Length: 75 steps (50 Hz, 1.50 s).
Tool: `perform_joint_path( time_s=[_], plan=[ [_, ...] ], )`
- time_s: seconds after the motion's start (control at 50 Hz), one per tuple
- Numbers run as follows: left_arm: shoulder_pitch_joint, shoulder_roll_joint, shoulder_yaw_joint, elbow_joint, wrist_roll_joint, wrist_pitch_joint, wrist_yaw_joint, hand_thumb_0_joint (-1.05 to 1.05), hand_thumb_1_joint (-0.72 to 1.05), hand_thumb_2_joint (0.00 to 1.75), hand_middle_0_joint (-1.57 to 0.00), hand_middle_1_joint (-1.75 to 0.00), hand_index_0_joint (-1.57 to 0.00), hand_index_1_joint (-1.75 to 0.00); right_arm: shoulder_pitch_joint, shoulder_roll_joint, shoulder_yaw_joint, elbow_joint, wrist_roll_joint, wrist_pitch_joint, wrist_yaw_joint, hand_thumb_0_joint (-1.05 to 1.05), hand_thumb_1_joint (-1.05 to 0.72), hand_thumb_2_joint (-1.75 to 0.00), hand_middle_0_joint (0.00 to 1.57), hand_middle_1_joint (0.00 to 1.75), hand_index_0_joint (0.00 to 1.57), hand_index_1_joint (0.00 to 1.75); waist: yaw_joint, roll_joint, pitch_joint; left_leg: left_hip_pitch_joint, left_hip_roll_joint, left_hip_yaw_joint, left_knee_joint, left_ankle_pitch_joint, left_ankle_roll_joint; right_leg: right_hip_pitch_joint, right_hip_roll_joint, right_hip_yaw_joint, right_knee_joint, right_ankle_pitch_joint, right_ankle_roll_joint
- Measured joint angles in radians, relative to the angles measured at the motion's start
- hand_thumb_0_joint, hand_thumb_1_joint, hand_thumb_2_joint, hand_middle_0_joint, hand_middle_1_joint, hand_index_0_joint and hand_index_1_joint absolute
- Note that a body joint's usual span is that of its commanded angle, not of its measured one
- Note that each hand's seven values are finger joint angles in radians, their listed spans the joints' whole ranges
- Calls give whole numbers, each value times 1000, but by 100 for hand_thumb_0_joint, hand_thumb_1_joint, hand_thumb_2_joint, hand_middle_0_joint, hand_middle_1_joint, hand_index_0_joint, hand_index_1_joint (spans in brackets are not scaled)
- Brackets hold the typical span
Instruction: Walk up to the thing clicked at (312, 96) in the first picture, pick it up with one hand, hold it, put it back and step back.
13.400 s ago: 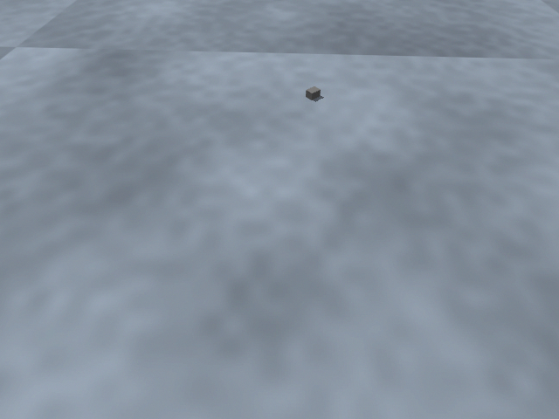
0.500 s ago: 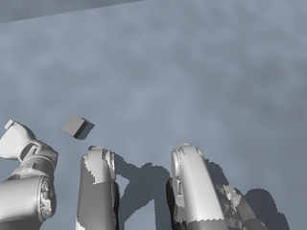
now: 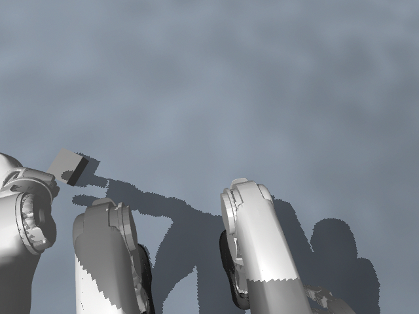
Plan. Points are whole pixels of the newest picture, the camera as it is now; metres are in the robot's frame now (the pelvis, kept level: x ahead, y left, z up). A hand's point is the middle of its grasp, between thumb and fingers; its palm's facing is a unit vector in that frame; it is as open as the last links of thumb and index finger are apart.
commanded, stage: rise first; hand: left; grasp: from above
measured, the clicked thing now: (68, 167) +0.45 +0.31 -0.33
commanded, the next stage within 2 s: approach in 0.86 s
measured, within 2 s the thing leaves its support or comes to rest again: neither
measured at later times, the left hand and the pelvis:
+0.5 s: hand (34, 180) +0.40 +0.33 -0.20, palm faces -0.11 -0.44 -0.89, open 13.1 cm; pelvis +0.01 +0.00 -0.03, yaw -2 degrees
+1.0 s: hand (40, 176) +0.41 +0.32 -0.21, palm faces -0.15 -0.41 -0.90, open 12.6 cm; pelvis +0.00 +0.00 -0.04, yaw -3 degrees
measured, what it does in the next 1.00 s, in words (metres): stands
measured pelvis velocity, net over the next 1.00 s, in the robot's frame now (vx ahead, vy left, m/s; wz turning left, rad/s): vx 0.00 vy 0.00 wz -0.05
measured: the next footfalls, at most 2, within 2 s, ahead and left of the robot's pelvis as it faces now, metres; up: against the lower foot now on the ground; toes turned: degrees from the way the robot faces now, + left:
none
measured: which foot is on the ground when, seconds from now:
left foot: down 0.00-1.00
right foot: down 0.00-1.00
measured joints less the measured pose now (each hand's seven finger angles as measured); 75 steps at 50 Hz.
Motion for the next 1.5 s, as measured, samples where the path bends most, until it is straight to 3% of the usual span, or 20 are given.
perform_joint_path(
  time_s=[0.16,0.34,0.48,0.72,1.0,1.14,1.3,1.42,1.5],
  plan=[
    [-16,43,54,9,51,-34,-24,0,-33,84,-28,-87,-27,-88,-9,-17,13,-21,-17,-8,26,0,-91,-90,20,30,20,30,-3,-13,61,-38,2,-20,50,-6,-18,-51,8,-14,55,2,-16],
    [-4,54,85,-36,52,-45,-15,0,-34,84,-27,-89,-26,-89,-33,-11,13,-20,-29,-7,32,0,-91,-90,20,30,20,30,6,-21,90,-65,3,-35,96,-18,-23,-76,15,-22,91,-4,-13],
    [-6,59,75,-37,49,-30,-21,0,-36,85,-27,-87,-25,-88,-39,-2,22,-24,-30,-5,34,0,-91,-90,20,30,20,30,4,-25,83,-65,5,-39,109,-31,-15,-67,19,-25,93,-13,-3],
    [-1,73,36,-23,79,-36,-23,0,-34,84,-31,-80,-28,-83,-19,-9,35,-29,-27,-3,44,0,-91,-90,20,30,20,30,-13,-34,82,-63,3,-48,120,-29,-10,-55,19,-32,93,-11,-1],
    [-25,119,65,24,91,-51,0,0,-27,77,-39,-72,-35,-75,-7,-31,59,-20,-49,-25,52,0,-91,-90,20,30,20,30,-46,-39,122,-73,1,-69,143,-16,-18,-67,23,-48,110,8,-4],
    [-85,175,63,112,85,-44,24,0,-31,81,-33,-76,-30,-80,-20,-36,90,-17,-64,-48,60,0,-91,-90,20,30,20,30,-73,-54,157,-77,1,-78,156,-14,-17,-68,27,-55,116,15,-1],
    [-185,298,63,214,101,-63,71,0,-36,84,-30,-81,-26,-84,-45,-45,164,-33,-87,-86,67,0,-91,-90,20,30,20,30,-144,-101,223,-74,-2,-111,176,-23,-19,-52,32,-81,114,14,2],
    [-245,375,59,230,107,-59,100,0,-40,88,-27,-83,-24,-86,-47,-60,215,-58,-96,-92,81,0,-91,-90,20,30,20,30,-189,-133,264,-65,-3,-137,195,-43,-20,-29,36,-102,110,1,8],
    [-278,409,65,203,96,-39,100,0,-46,91,-24,-87,-20,-90,-39,-69,233,-77,-94,-89,96,0,-92,-90,20,30,20,30,-201,-139,287,-61,-1,-148,201,-55,-17,-16,40,-111,104,-6,13]
  ],
)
